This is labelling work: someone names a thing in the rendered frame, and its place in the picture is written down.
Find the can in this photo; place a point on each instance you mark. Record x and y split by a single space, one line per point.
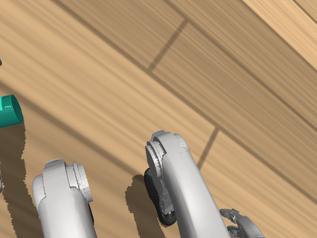
10 111

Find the right robot foot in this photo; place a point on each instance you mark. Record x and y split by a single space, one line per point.
168 219

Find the right robot hand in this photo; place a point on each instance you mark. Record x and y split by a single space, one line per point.
246 227

